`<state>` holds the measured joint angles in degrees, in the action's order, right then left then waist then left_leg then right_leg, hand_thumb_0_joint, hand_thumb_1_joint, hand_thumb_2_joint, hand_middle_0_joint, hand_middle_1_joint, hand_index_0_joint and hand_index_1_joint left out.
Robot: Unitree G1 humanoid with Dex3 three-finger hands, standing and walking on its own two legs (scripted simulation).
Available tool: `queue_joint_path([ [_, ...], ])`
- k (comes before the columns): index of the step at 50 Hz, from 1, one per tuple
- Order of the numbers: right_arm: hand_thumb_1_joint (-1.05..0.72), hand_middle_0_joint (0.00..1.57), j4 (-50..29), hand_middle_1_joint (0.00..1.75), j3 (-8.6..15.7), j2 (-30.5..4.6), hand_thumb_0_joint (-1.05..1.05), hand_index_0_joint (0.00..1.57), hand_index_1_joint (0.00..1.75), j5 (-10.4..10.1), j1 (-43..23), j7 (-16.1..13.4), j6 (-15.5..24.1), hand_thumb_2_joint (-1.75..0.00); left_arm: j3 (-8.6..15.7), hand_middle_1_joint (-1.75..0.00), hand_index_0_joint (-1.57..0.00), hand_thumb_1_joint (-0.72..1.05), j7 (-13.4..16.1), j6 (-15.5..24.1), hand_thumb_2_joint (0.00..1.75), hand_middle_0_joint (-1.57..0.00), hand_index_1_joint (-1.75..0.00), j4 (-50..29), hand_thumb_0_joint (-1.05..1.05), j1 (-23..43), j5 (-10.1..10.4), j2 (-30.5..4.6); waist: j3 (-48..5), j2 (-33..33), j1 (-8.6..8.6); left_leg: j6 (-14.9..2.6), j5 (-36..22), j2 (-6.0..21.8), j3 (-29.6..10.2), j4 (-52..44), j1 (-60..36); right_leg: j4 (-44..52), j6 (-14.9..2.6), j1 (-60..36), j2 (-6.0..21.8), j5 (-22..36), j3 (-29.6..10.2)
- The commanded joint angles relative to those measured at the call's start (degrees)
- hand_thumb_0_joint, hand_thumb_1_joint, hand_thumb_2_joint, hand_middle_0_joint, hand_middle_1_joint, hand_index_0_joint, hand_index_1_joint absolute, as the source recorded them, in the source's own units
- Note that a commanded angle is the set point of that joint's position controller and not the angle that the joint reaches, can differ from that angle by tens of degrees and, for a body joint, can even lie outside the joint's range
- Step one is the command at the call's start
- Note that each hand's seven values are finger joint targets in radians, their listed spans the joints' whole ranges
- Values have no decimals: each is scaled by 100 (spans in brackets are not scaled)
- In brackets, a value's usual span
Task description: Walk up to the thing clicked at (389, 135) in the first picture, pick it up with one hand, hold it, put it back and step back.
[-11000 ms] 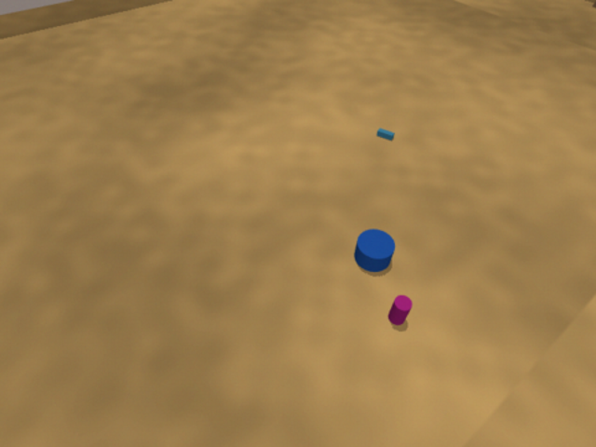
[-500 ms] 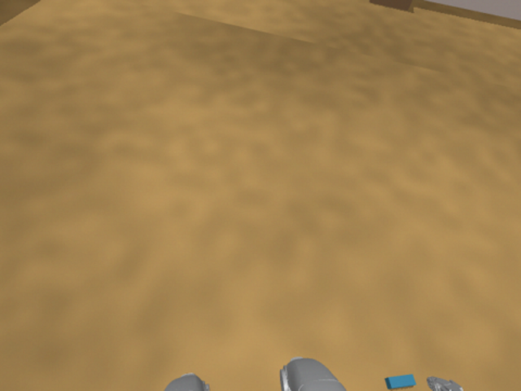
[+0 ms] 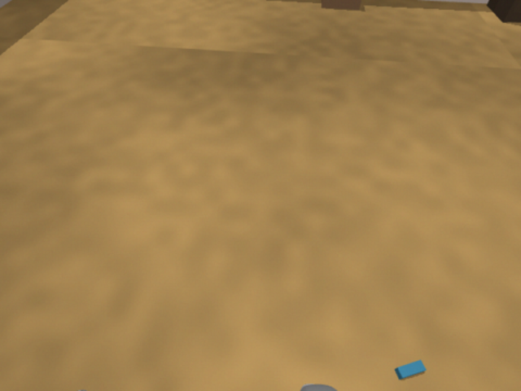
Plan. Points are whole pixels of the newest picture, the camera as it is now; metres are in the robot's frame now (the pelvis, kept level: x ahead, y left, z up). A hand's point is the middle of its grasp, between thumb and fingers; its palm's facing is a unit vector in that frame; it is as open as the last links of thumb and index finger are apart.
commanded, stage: walk up
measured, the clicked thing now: (410, 369) +0.30 -0.50 -0.73
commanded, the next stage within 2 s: stand in 0.90 s
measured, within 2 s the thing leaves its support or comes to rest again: neither
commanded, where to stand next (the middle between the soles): +0.10 -0.01 m, yaw +2 degrees
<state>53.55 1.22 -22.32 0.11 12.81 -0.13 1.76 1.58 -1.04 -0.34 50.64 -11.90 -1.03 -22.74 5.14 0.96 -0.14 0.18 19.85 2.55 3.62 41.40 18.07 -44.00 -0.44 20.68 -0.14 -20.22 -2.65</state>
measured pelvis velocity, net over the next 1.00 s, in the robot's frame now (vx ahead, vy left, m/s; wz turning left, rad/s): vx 0.03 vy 0.00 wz -0.03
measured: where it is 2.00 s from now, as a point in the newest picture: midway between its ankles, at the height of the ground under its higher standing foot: outside the picture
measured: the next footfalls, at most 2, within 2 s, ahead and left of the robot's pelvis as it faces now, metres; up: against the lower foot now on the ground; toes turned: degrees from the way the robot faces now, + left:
none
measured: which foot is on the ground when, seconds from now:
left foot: down 0.00-1.00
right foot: down 0.00-1.00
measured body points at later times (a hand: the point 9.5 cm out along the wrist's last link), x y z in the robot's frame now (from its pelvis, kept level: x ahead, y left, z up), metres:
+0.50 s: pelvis +0.03 -0.01 +0.02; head +0.04 -0.02 +0.47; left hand +0.12 +0.30 -0.10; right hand +0.09 -0.32 -0.11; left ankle +0.02 +0.13 -0.71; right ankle +0.04 -0.13 -0.71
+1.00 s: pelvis +0.03 +0.00 +0.03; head +0.05 +0.00 +0.48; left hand +0.14 +0.30 -0.10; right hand +0.11 -0.31 -0.10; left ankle +0.02 +0.13 -0.71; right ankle +0.04 -0.13 -0.71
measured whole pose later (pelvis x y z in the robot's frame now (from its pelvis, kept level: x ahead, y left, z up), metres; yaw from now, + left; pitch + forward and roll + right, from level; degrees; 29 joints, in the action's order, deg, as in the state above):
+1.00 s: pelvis +0.03 +0.00 +0.03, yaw -2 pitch -3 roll +0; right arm 64.5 0.4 -20.5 0.2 4.4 0.2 0.8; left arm 0.2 -1.0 0.0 65.2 -3.3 0.1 -20.1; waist 4.1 0.4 0.8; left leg 1.6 12.6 3.1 4.9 21.2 5.5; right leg -22.3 0.8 7.9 0.6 -11.6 -1.6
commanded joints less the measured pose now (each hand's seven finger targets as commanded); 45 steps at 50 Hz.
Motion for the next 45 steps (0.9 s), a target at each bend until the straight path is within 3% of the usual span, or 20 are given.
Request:
queue_joint_path([
  [1, -90, 20, -209, 30, 452, -1933, 0, 20, 30, 109, 189, -131, 295, -90, 284, -30, -20, 90, 123, 96, 90, -20, -30, -309, 0, 193, 110, -954, -409, -954, 79, -1161, 794, 2006, -2890, -2461, -542, -275, -164, 895, -49, -724, 65],
  [2, -90, 20, -312, 30, 505, -2063, 0, 20, 30, 93, -293, -95, 277, -90, 375, -30, -20, 90, 148, 116, 90, -20, -30, -155, 0, 112, 28, -1283, -109, -887, -36, -1479, 1245, 2262, -2966, -2465, 110, -479, -154, 484, 220, -939, -69],
  [3, -90, 20, -373, 30, 413, -1805, 0, 20, 30, 119, -608, -74, 275, -90, 375, -30, -20, 90, 116, 172, 90, -20, -30, -51, 0, -51, -6, -1305, -46, -699, -227, -1302, 1088, 1935, -2391, -2177, 400, -13, -182, 9, 335, -755, -218],
  [4, -90, 20, -356, 30, 312, -1582, 0, 20, 30, 136, -652, -53, 264, -90, 359, -30, -20, 90, 71, 207, 90, -20, -30, 33, 0, -63, 7, -1184, -54, -614, -270, -924, 915, 1338, -1530, -1997, 486, 654, -249, -292, 216, -434, -140],
  [5, -90, 20, -291, 30, 255, -1442, 0, 20, 30, 113, -527, -46, 259, -90, 368, -30, -20, 90, 44, 240, 90, -20, -30, 97, 0, 0, 23, -1118, -144, -635, -223, -578, 374, 925, -1083, -1795, 428, 1118, -335, -546, 206, 177, -296],
  [7, -90, 20, -200, 30, 209, -1343, 0, 20, 30, 65, -397, -20, 252, -90, 417, -30, -20, 90, 55, 272, 90, -20, -30, 106, 0, 142, 11, -1244, -183, -537, -159, -288, -76, 564, -626, -1317, 641, 1511, -457, -951, 439, 644, -677],
  [8, -90, 20, -143, 30, 174, -1202, 0, 20, 30, 47, -322, -2, 220, -90, 402, -30, -20, 90, 77, 292, 90, -20, -30, 108, 0, 320, 8, -1337, -172, -293, -57, -207, 216, 339, -505, -1096, 768, 1794, -585, -812, 681, -18, -1260],
  [9, -90, 20, -83, 30, 177, -1199, 0, 20, 30, 49, -214, 2, 197, -90, 377, -30, -20, 90, 66, 288, 90, -20, -30, 118, 0, 446, 19, -1406, -244, -279, 59, -226, 662, 267, -399, -1122, 431, 1931, -704, -450, 862, -832, -1465],
  [10, -90, 20, 4, 30, 207, -1241, 0, 20, 30, 61, -149, -2, 185, -90, 351, -30, -20, 90, 44, 245, 90, -20, -30, 151, 0, 529, 25, -1396, -122, -294, 97, -263, 925, 228, -402, -1273, -33, 2033, -660, 139, 808, -1429, -1382],
  [11, -90, 20, 11, 30, 241, -1310, 0, 20, 30, 74, -196, 4, 195, -90, 321, -30, -20, 90, 20, 221, 90, -20, -30, 153, 0, 578, 30, -1287, -171, -356, 110, -322, 908, 306, -521, -1373, -326, 2005, -566, 279, 652, -1429, -1134],
  [13, -90, 20, 50, 30, 234, -1364, 0, 20, 30, 66, -270, 11, 221, -90, 260, -30, -20, 90, 6, 216, 90, -20, -30, 213, 0, 691, 30, -1112, -163, -409, 59, -422, 764, 562, -869, -1786, -228, 1732, -379, 88, 387, -603, -629],
  [14, -90, 20, 62, 30, 207, -1331, 0, 20, 30, 52, -339, 10, 227, -90, 256, -30, -20, 90, 9, 236, 90, -20, -30, 303, 0, 606, 27, -1098, -260, -265, 1, -463, 567, 668, -943, -1822, -179, 1683, -352, -197, 370, -125, -560],
  [17, -90, 20, 135, 30, 149, -1220, 0, 20, 30, 12, -369, -22, 246, -90, 251, -30, -20, 90, 41, 296, 90, -20, -30, 426, 0, 648, 46, -1169, -658, 244, 30, -295, -966, 420, -396, -1320, -381, 1801, -424, -797, 627, 1380, -771],
  [20, -90, 20, 261, 30, 162, -1200, 0, 20, 30, -18, -355, -53, 231, -90, 221, -30, -20, 90, 88, 291, 90, -20, -30, 528, 0, 730, 92, -1156, -915, 316, 91, -218, -1566, 387, -247, -1251, -798, 1761, -447, -957, 728, 2394, -688],
  [26, -90, 20, 467, 30, 164, -1205, 0, 20, 30, -8, -487, -55, 155, -90, 194, -30, -20, 90, 123, 231, 90, -20, -30, 667, 0, 920, 115, -1074, -891, 242, 91, -249, -1568, 441, -226, -1443, -1029, 1913, -373, -935, 677, 2031, -530],
  [29, -90, 20, 542, 30, 149, -1173, 0, 20, 30, 2, -590, -60, 144, -90, 176, -30, -20, 90, 132, 218, 90, -20, -30, 726, 0, 974, 115, -1029, -938, 153, 68, -233, -1757, 506, -258, -1598, -1144, 1914, -341, -1021, 668, 2179, -482],
  [35, -90, 20, 633, 30, 174, -1207, 0, 20, 30, 36, -893, -53, 117, -90, 168, -30, -20, 90, 112, 166, 90, -20, -30, 867, 0, 1117, 93, -986, -556, -142, 29, -276, -1250, 633, -411, -2057, -972, 2038, -243, -998, 531, 1645, -321],
  [44, -90, 20, 705, 30, 163, -1104, 0, 20, 30, 48, -1060, -49, 131, -90, 133, -30, -20, 90, 78, 156, 90, -20, -30, 1004, 0, 1200, 83, -915, -642, -196, 24, -199, -1338, 628, -376, -2376, -1205, 2312, -151, -1215, 571, 1841, -373],
  [45, -90, 20, 675, 30, 158, -1037, 0, 20, 30, 28, -1319, -45, 83, -90, 112, -30, -20, 90, 92, 201, 90, -20, -30, 1019, 0, 1289, 84, -936, -540, -321, 49, -72, -1941, 654, -474, -2402, -1211, 2395, -132, -1225, 667, 2377, -399],
])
